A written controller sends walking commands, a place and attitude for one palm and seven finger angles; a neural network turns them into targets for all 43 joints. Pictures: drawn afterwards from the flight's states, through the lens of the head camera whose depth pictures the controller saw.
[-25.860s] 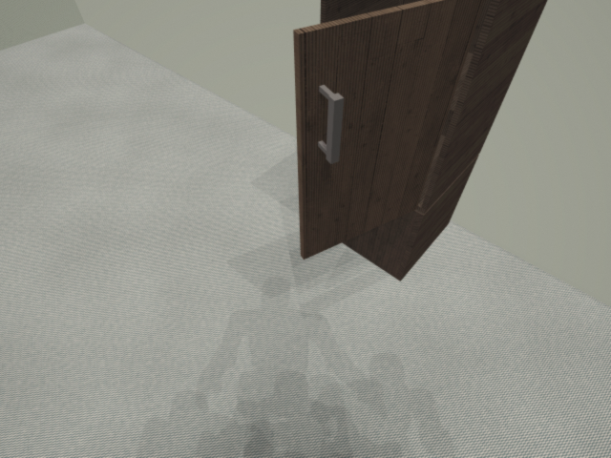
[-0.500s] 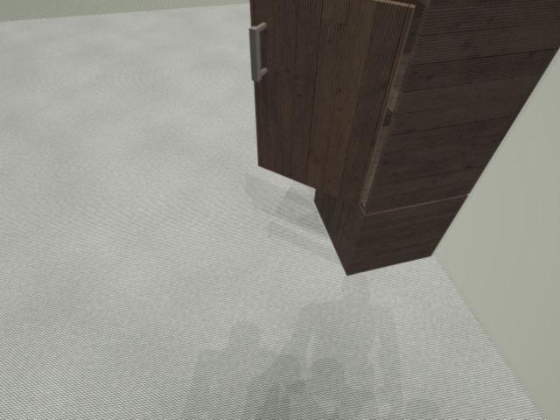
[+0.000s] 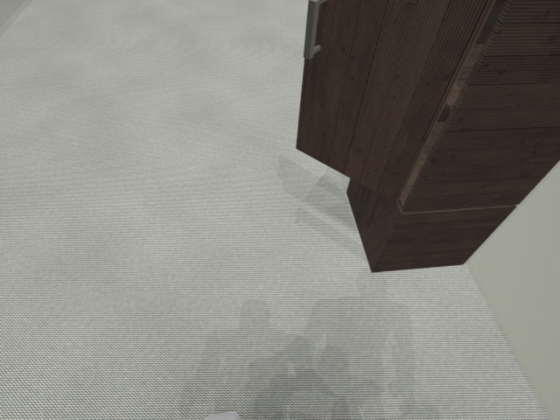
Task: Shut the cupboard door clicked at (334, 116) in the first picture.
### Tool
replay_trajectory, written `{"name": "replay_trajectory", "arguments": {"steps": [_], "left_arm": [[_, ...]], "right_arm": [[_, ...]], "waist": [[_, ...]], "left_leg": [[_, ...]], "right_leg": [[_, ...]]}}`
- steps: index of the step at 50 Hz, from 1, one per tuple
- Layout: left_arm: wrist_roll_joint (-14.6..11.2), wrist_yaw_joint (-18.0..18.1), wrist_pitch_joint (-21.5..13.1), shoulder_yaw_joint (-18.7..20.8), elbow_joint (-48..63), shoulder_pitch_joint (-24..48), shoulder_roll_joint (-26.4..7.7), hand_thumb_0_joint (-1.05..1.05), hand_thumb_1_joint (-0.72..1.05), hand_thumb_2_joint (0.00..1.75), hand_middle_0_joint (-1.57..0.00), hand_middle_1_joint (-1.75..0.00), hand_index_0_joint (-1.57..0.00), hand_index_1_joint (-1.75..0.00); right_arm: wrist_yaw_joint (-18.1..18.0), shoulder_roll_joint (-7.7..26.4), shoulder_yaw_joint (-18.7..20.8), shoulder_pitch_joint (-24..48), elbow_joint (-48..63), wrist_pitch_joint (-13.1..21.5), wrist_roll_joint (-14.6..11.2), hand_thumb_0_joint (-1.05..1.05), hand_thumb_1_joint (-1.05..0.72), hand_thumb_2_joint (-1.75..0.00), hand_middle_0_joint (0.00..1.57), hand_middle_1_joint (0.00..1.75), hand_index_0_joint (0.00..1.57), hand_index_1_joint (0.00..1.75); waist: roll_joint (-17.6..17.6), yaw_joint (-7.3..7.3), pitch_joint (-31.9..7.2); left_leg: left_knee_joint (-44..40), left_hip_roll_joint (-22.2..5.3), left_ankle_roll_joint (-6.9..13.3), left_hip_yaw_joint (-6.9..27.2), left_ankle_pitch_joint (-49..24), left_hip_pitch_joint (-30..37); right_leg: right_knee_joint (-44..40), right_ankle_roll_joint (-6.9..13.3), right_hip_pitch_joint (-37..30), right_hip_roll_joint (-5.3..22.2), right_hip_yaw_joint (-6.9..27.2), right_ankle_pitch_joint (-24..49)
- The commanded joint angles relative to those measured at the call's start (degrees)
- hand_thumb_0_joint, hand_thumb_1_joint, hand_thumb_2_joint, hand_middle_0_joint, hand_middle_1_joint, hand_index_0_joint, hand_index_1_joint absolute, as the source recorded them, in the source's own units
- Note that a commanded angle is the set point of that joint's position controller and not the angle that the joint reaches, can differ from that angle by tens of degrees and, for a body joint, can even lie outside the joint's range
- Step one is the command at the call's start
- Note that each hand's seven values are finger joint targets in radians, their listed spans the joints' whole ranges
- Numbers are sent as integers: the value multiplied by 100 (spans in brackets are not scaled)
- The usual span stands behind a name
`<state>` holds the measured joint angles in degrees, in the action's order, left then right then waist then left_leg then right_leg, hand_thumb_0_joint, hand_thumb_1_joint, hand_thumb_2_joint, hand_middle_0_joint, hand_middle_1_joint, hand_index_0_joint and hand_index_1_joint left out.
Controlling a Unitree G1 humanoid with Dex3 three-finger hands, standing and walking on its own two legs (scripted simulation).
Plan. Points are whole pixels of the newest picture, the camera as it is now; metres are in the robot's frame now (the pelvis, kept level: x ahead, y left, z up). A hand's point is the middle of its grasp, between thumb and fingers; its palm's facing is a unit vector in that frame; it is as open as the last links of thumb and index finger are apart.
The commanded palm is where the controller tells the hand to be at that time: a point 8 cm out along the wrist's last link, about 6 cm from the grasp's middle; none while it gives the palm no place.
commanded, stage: walk to a spot facing it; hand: left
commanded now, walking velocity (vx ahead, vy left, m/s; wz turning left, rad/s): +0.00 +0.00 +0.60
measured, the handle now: (315, 27) +0.95 -0.06 +0.10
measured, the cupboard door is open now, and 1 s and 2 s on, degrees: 45 45 45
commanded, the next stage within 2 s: turn to face it in 1.68 s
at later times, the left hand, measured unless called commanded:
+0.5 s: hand out of the picture +0.02 +0.18 -0.13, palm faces +0.28 -0.90 -0.32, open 7.4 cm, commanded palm none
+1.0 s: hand out of the picture -0.03 +0.18 -0.14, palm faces +0.59 -0.76 -0.27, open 7.4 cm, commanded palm none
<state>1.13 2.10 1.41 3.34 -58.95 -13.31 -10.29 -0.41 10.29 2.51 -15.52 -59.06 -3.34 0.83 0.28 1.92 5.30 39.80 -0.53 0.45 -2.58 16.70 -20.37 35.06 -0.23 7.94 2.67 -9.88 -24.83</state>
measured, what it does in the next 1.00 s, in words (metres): steps on the spot, turning left: right foot, then left foot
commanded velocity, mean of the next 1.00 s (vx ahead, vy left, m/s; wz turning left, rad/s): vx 0.12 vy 0.00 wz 0.60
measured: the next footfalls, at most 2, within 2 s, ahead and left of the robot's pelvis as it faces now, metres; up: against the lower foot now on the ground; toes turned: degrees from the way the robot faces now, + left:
right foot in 0.40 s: +0.05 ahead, -0.16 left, +0.00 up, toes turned +14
left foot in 0.74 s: -0.03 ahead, +0.09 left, +0.00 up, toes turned +33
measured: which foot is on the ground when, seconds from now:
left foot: down 0.00-0.40, up 0.42-0.72, down 0.74-1.00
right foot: down 0.00-0.02, up 0.04-0.38, down 0.40-0.72, up 0.74-0.98, down 1.00-1.00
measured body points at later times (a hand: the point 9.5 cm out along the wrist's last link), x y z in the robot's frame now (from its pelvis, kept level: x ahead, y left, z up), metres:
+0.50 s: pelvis -0.01 -0.05 +0.01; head +0.04 -0.06 +0.46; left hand +0.01 +0.23 -0.11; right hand +0.12 -0.30 -0.14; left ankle -0.02 +0.07 -0.66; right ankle +0.01 -0.17 -0.72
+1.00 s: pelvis +0.04 -0.04 +0.00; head +0.07 -0.04 +0.45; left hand -0.06 +0.22 -0.12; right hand +0.23 -0.22 -0.15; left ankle -0.07 +0.07 -0.72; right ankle +0.15 -0.11 -0.72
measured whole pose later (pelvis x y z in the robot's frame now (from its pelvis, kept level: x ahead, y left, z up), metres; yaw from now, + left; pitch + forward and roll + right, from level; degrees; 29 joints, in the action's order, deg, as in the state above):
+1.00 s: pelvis +0.04 -0.04 +0.00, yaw +37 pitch +0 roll +1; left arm 1.6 -2.0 0.1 4.2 -49.9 -13.4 -13.9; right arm 0.8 12.9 2.9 -14.3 -53.0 -1.8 1.7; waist 1.0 0.4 3.7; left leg 35.6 -0.1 -0.2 4.1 21.4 -14.9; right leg 38.2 -2.9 22.0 3.9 -4.1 -21.8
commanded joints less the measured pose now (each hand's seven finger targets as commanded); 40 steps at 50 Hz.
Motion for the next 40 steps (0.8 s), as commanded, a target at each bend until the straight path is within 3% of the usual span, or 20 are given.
{"name": "replay_trajectory", "arguments": {"steps": [1, 2, 3, 5, 9, 14, 18, 19, 20, 21, 22, 24, 27, 31, 34, 35, 36, 37, 38, 40], "left_arm": [[-54, 50, 12, 146, 711, -139, -716, 0, 90, 90, -20, -30, -20, -30], [-17, 63, 72, 146, 781, 210, -786, 0, 90, 90, -20, -30, -20, -30], [-2, 37, 60, 175, 823, 364, -782, 0, 90, 90, -20, -30, -20, -30], [16, -33, 1, 176, 853, 390, -724, 0, 90, 90, -20, -30, -20, -30], [18, -77, 0, 165, 944, 341, -681, 0, 90, 90, -20, -30, -20, -30], [16, -66, 16, 155, 1133, 360, -685, 0, 90, 90, -20, -30, -20, -30], [-9, -35, 8, 232, 1007, -433, -949, 0, 90, 90, -20, -30, -20, -30], [51, -4, -33, 303, 1020, -585, -1271, 0, 90, 90, -20, -30, -20, -30], [136, 32, -64, 386, 1143, -391, -1766, 0, 90, 90, -20, -30, -20, -30], [58, 55, -9, 270, 1337, 326, -1701, 0, 90, 90, -20, -30, -20, -30], [52, 98, -56, 298, 1416, 560, -1427, 0, 90, 90, -20, -30, -20, -30], [55, 69, -124, 182, 1390, 772, -1064, 0, 90, 90, -20, -30, -20, -30], [64, 57, -159, 221, 1225, 201, -1198, 0, 90, 90, -20, -30, -20, -30], [77, 32, -132, 306, 1083, -385, -1432, 0, 90, 90, -20, -30, -20, -30], [36, -19, -129, 336, 1063, -375, -1446, 0, 90, 90, -20, -30, -20, -30], [-5, -53, -121, 315, 1114, -352, -1343, 0, 90, 90, -20, -30, -20, -30], [-24, -128, -110, 245, 1308, -387, -980, 0, 90, 90, -20, -30, -20, -30], [46, -154, -115, 104, 1656, 339, -869, 0, 90, 90, -20, -30, -20, -30], [68, -142, -96, 136, 1705, 834, -904, 0, 90, 90, -20, -30, -20, -30], [31, -214, -132, 186, 1596, 957, -900, 0, 90, 90, -20, -30, -20, -30]], "right_arm": [[-75, 1295, 262, -753, 425, 144, 121, 0, -90, -90, 20, 30, 20, 30], [-111, 1349, 265, -787, 401, 142, 120, 0, -90, -90, 20, 30, 20, 30], [-126, 1349, 273, -602, 490, 143, 129, 0, -90, -90, 20, 30, 20, 30], [-133, 1247, 258, -191, 645, 189, 126, 0, -90, -90, 20, 30, 20, 30], [-110, 1302, 303, -22, 745, 188, 116, 0, -90, -90, 20, 30, 20, 30], [-50, 1422, 419, 98, 868, 92, 135, 0, -90, -90, 20, 30, 20, 30], [-10, 1295, 464, 555, 1096, 8, 74, 0, -90, -90, 20, 30, 20, 30], [18, 1028, 454, 534, 1156, -21, 22, 0, -90, -90, 20, 30, 20, 30], [32, 668, 429, 410, 1242, -8, 3, 0, -90, -90, 20, 30, 20, 30], [64, 900, 468, 392, 1250, -12, 114, 0, -90, -90, 20, 30, 20, 30], [66, 861, 499, 242, 1249, -62, 105, 0, -90, -90, 20, 30, 20, 30], [158, 815, 418, 239, 1188, -31, 90, 0, -90, -90, 20, 30, 20, 30], [195, 665, 299, 575, 1310, -2, 14, 0, -90, -90, 20, 30, 20, 30], [202, 565, 204, 938, 1391, 29, -4, 0, -90, -90, 20, 30, 20, 30], [191, 721, 206, 589, 1303, 105, 19, 0, -90, -90, 20, 30, 20, 30], [188, 1014, 263, 150, 1186, 165, 50, 0, -90, -90, 20, 30, 20, 30], [144, 1711, 440, -227, 1101, 209, 126, 0, -90, -90, 20, 30, 20, 30], [102, 1976, 481, -760, 970, 185, 104, 0, -90, -90, 20, 30, 20, 30], [48, 1858, 456, -895, 852, 215, 118, 0, -90, -90, 20, 30, 20, 30], [-12, 1533, 357, -306, 996, 285, 128, 0, -90, -90, 20, 30, 20, 30]], "waist": [[1817, 172, -610], [1308, 203, -662], [807, 158, -571], [385, 2, -501], [525, -27, -747], [917, -2, -840], [837, -400, -826], [55, -460, -749], [-1461, -428, -602], [-954, -163, -336], [-947, 13, -411], [-990, 165, -199], [-1048, -122, -484], [-1301, -407, -650], [-1226, -209, -845], [-535, 50, -1128], [1302, 246, -1406], [1482, 565, -1153], [1166, 671, -948], [1143, 370, -322]], "left_leg": [[-2159, -1916, 1140, 3073, -3348, 1157], [-2304, -1902, 1185, 3307, -2141, 1062], [-2423, -1834, 1122, 3279, -1019, 776], [-2467, -1470, 992, 2800, -324, 577], [-2420, -1171, 956, 2527, -395, 702], [-2328, -944, 880, 2686, -247, 609], [-2029, -366, 451, 2426, 303, -583], [-1134, 149, 113, 1977, 911, -1275], [943, 922, -342, 791, 1277, -1852], [2363, 541, -246, 831, 1470, -1534], [3049, 397, -190, 879, 1351, -1368], [3047, 52, -286, 565, 839, -1424], [1862, 28, -351, 97, 938, -1155], [638, 95, -255, -253, 995, -627], [-827, 170, -123, -401, 230, 412], [-1506, -130, 67, 36, -466, 1514], [-1614, -1594, 778, 2047, -1443, 2718], [-1969, -2299, 1389, 2908, -1421, 2777], [-2134, -2108, 1392, 2937, -490, 2343], [-2336, -1666, 1156, 2591, 432, 1445]], "right_leg": [[2489, -148, 1682, -45, 378, -1313], [3018, -59, 1927, 45, 983, -1160], [3201, -74, 2111, 102, 1154, -744], [3060, -150, 2221, 153, 1204, 1], [2241, -231, 2027, 1, 1091, 110], [1216, -236, 1596, -257, 993, 4], [-737, -133, -189, -412, 817, 650], [-1761, 139, -646, 378, 1666, 66], [-2684, 894, -282, 2101, 3642, -939], [-2540, 1083, 805, 2478, 3251, -345], [-2360, 1081, 1133, 2235, 3139, -103], [-1607, 911, 670, 1548, 1725, 1900], [-1000, 755, -224, 1517, 988, 3935], [-665, 670, -612, 1645, 837, 4724], [-100, 317, -314, 1561, 486, 4120], [705, 59, 452, 1414, 228, 3152], [1994, -341, 2171, 587, -161, 197], [2802, -328, 3105, 336, 268, -1406], [3042, -272, 3335, 434, 698, -1164], [3061, -253, 3284, 504, 969, -348]]}}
